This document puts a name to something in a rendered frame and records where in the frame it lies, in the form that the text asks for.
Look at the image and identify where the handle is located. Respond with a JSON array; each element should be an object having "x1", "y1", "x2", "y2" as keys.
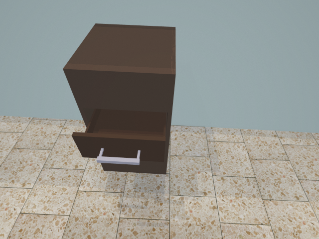
[{"x1": 97, "y1": 148, "x2": 141, "y2": 165}]

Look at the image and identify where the cabinet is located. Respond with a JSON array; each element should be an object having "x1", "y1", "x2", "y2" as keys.
[{"x1": 63, "y1": 23, "x2": 176, "y2": 174}]

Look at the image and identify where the drawer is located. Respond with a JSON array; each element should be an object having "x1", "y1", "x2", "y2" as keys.
[{"x1": 72, "y1": 109, "x2": 166, "y2": 162}]

